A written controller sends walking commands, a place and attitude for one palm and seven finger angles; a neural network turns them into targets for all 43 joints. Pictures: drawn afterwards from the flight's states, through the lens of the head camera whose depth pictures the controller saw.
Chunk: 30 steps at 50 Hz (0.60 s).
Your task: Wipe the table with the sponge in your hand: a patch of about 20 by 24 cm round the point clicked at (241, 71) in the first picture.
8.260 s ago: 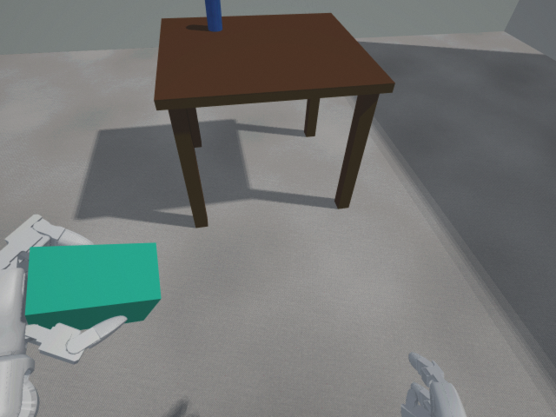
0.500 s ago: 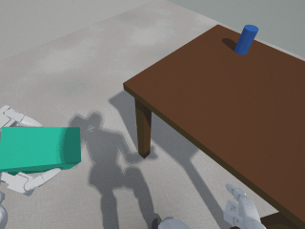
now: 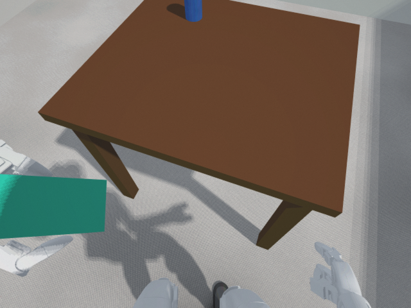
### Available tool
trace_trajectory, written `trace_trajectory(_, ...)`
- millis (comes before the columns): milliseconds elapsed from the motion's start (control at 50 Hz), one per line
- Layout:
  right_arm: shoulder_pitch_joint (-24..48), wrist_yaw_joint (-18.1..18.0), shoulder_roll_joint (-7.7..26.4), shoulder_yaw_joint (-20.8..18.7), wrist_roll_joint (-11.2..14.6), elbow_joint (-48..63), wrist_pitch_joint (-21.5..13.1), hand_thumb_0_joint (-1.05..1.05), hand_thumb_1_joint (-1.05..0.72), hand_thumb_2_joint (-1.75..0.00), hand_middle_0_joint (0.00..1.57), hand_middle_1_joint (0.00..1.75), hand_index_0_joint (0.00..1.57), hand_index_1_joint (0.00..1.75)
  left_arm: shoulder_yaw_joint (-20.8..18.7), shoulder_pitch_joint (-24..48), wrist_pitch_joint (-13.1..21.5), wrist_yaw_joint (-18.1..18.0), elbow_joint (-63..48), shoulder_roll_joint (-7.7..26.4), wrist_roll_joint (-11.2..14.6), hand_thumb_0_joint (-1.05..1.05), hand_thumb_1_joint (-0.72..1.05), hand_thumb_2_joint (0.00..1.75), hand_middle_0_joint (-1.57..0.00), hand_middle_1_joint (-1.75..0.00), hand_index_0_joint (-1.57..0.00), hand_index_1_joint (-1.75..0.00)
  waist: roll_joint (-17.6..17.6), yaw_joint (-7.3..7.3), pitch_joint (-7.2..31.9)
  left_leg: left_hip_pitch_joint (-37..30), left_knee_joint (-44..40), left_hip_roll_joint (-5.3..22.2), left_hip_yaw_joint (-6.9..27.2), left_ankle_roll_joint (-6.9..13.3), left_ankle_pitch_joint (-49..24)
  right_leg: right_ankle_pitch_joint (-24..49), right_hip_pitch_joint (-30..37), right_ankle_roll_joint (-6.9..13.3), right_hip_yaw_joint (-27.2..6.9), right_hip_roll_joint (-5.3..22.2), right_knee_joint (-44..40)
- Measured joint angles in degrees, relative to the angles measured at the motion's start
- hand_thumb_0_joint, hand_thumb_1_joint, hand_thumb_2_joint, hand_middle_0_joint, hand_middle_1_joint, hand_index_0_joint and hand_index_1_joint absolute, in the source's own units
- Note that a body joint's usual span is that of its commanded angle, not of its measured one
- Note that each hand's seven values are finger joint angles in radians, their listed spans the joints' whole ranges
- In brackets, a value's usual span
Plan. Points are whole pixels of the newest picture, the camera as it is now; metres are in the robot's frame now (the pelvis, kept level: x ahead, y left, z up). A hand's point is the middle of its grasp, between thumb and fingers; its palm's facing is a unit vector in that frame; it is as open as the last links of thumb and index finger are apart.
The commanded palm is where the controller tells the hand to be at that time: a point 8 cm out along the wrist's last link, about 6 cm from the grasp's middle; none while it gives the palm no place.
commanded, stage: turn to face it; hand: left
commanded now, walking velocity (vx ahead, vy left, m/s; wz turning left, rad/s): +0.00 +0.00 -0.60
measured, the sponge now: (62, 209) +0.24 +0.19 +0.15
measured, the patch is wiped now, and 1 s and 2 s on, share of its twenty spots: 0.00 0.00 0.00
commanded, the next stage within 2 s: come to a stop and stand still in 1.20 s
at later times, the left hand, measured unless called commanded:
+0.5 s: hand (112, 221) +0.22 +0.12 +0.16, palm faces +0.16 -0.87 -0.47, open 10.7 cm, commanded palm +0.17 +0.17 +0.18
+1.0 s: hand (171, 246) +0.19 +0.05 +0.16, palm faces -0.11 -0.89 -0.45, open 10.7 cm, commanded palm +0.16 +0.09 +0.18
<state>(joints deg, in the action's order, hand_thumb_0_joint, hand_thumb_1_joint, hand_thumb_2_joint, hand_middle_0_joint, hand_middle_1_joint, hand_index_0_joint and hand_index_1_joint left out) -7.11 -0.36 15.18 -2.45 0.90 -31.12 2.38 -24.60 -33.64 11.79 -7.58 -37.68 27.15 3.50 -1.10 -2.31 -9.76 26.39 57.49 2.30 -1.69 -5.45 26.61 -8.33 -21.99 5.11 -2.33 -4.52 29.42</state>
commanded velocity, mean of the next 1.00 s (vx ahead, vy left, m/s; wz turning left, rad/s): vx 0.00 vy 0.00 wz -0.54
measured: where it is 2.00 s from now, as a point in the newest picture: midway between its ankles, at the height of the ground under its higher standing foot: outside the picture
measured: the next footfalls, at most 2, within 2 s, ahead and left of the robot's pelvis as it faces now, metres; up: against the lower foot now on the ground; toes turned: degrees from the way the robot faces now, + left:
left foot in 0.20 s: +0.01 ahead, +0.14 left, +0.00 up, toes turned -4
right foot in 0.46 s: -0.03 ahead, -0.17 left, +0.00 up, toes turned -22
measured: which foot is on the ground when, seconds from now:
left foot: up 0.00-0.18, down 0.20-0.48, up 0.50-0.82, down 0.84-1.00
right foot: down 0.00-0.22, up 0.24-0.44, down 0.46-0.86, up 0.88-1.00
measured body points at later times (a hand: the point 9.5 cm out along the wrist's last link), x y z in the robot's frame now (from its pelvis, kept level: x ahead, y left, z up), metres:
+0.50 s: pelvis -0.07 -0.05 -0.02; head -0.03 -0.07 +0.43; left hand +0.20 +0.17 +0.19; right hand +0.06 -0.27 -0.12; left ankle -0.03 +0.14 -0.73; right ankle -0.07 -0.15 -0.74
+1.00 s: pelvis -0.13 -0.05 +0.00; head -0.10 -0.05 +0.45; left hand +0.19 +0.09 +0.19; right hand -0.12 -0.34 -0.08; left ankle -0.05 +0.07 -0.73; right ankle -0.16 -0.14 -0.68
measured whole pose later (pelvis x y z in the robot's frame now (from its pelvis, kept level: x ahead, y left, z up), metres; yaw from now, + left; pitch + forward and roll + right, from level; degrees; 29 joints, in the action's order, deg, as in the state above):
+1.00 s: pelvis -0.13 -0.05 +0.00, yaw -35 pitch +0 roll +0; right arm -11.9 -1.1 11.3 -0.9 1.1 -31.3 -0.5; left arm -23.3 -28.4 10.0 -7.7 -30.5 22.5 1.2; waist -1.8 1.8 -2.9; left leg 14.4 32.1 5.6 -6.6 -1.8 17.4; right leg -23.3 -30.1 -1.9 0.8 -2.2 58.5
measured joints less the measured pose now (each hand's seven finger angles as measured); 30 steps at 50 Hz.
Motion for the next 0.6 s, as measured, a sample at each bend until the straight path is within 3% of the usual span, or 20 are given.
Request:
trace_trajectory(80, -0.61, -0.01, 0.82, -0.87, 0.36, -0.1, 1.17, 0.02, -0.91, -0.9, 0.2, 0.3, 0.2, 0.3, -1.83, -0.25, 0.47, -0.17, -0.08, 1.2, 0.19, -0.01, -0.54, 1.02, -0.65, -1.39, -0.66, -1.38, -1.06, 0.8, 2.64, -2.87, -8.88, -1.21, 0.13, 0.78, 0.49, 2.16, -0.66, 0.38, -2.19, -1.54, -1.65)
trace_trajectory(180, -1.14, 0.3, 0.33, 0.08, 0.72, 0.48, 2.24, 0.02, -0.91, -0.9, 0.2, 0.3, 0.19, 0.3, -0.36, 2.34, -1.2, -0.14, 3.17, -1.46, -0.19, -0.01, -0.54, 1.02, -0.65, -1.39, -0.66, -1.38, -2.31, 2.02, 6.17, -9.04, -21.8, -1.93, -0.08, 2.45, -0.52, 4.71, -2.22, 0.03, -4.73, -3.11, -2.84)
trace_trajectory(220, -1.37, 0.2, -0.27, 0.65, 0.36, 1.01, 1.94, 0.01, -0.91, -0.9, 0.2, 0.3, 0.2, 0.3, 0.96, 3.61, -1.7, 0.09, 4.1, -2.81, -0.5, -0.01, -0.54, 1.02, -0.65, -1.39, -0.66, -1.38, -2.75, 2.39, 6.81, -11.17, -27.43, -1.58, -0.66, 3.69, -5.64, 3.12, -4.05, -0.91, -5.19, -3.75, -0.45)
trace_trajectory(240, -1.43, 0.03, -0.76, 0.97, 0.16, 1.3, 1.62, 0.01, -0.91, -0.9, 0.2, 0.3, 0.2, 0.3, 1.6, 4.4, -1.9, 0.27, 4.59, -3.45, -0.86, -0.01, -0.54, 1.02, -0.65, -1.39, -0.66, -1.38, -2.94, 2.83, 6.45, -11.26, -27.82, -1.06, -1.5, 4.19, -10.27, -2.0, -5.43, -2.29, -4.91, -3.9, 3.35)
trace_trajectory(280, -1.71, -0.39, -2.41, 1.52, -0.04, 1.47, 0.51, 0.01, -0.91, -0.9, 0.2, 0.3, 0.2, 0.3, 2.5, 5.5, -2.31, 0.5, 5.47, -4.04, -2.0, -0.01, -0.54, 1.02, -0.65, -1.39, -0.66, -1.38, -3.14, 4.05, 5.71, -11.63, -26.41, 0.05, -2.92, 3.79, -11.06, -10.15, -9.05, -4.94, -2.29, -2.99, 17.23)
trace_trajectory(320, -2.44, -0.21, -4.21, 2.11, 0.02, 1.41, -0.48, 0.01, -0.91, -0.9, 0.2, 0.3, 0.2, 0.3, 2.95, 5.52, -2.52, 0.77, 6.29, -4.47, -2.55, -0.01, -0.54, 1.02, -0.65, -1.39, -0.66, -1.38, -2.34, 4.98, 5.88, -12.24, -25.62, 1.79, -3.93, 2.97, -9.55, -13.48, -10.72, -6.42, 0.36, -1.0, 27.97)
trace_trajectory(360, -3.24, 0.21, -5.34, 2.94, 0.39, 1.4, -1.52, 0.01, -0.91, -0.9, 0.2, 0.3, 0.2, 0.3, 3.67, 5.54, -3.09, 0.66, 6.67, -5.44, -2.44, -0.01, -0.54, 1.02, -0.65, -1.39, -0.66, -1.38, -0.61, 6.27, 5.92, -12.94, -25.16, 4.13, -5.17, 1.98, -8.77, -15.26, -8.98, -7.37, 2.82, 1.8, 28.59)
trace_trajectory(420, -3.94, 0.72, -6.48, 4.38, 0.5, 1.62, -3.46, 0.01, -0.9, -0.9, 0.2, 0.3, 0.2, 0.3, 4.25, 6.87, -3.21, 0.09, 7.03, -6.12, -2.22, -0.01, -0.54, 1.02, -0.65, -1.39, -0.66, -1.38, 1.99, 7.37, 5.12, -12.96, -23.22, 7.77, -6.88, 0.35, -7.87, -16.65, -3.22, -8.26, 5.06, 5.02, 19.57)
trace_trajectory(460, -4.2, 1.0, -7.06, 5.14, 0.44, 1.87, -4.59, 0.01, -0.9, -0.9, 0.2, 0.3, 0.2, 0.3, 4.09, 9.23, -3.14, -0.13, 7.56, -5.21, -2.29, -0.01, -0.54, 1.02, -0.65, -1.39, -0.66, -1.38, 2.88, 7.25, 4.12, -11.69, -19.95, 9.85, -7.17, -0.95, -6.55, -13.07, 1.63, -8.29, 5.7, 6.02, 11.39)
trace_trajectory(500, -3.1, 1.17, -6.53, 5.29, 0.45, 1.18, -5.01, 0.01, -0.9, -0.9, 0.21, 0.3, 0.2, 0.3, 4.3, 12.7, -2.93, -0.14, 8.56, -5.26, -2.57, -0.01, -0.54, 1.02, -0.65, -1.39, -0.66, -1.38, 4.73, 6.17, 2.01, -9.05, -13.94, 11.61, -5.1, -0.73, -2.86, -8.54, 1.77, -4.9, 7.22, 4.4, 10.35)
trace_trajectory(540, -1.02, 0.92, -5.63, 5.1, 0.21, -0.56, -4.13, 0.01, -0.9, -0.9, 0.21, 0.3, 0.21, 0.3, 4.43, 14.76, -2.63, 0.0, 9.05, -5.37, -2.25, -0.01, -0.54, 1.02, -0.65, -1.39, -0.66, -1.38, 4.2, 4.47, 0.17, -4.51, -3.11, 8.19, -1.23, -0.04, 2.78, -8.91, 0.36, -2.62, 6.92, 3.94, 11.2)
trace_trajectory(600, 1.13, 1.01, -4.13, 4.11, 0.08, -0.97, -1.74, 0.02, -0.9, -0.9, 0.21, 0.3, 0.21, 0.3, 3.3, 11.3, -2.48, 0.31, 7.09, -4.79, -1.01, -0.01, -0.54, 1.02, -0.65, -1.39, -0.66, -1.38, 2.09, 2.53, -1.01, -0.09, 7.82, 3.28, 0.29, 0.18, 2.26, -6.07, -0.67, -1.72, 4.0, 2.63, 7.75)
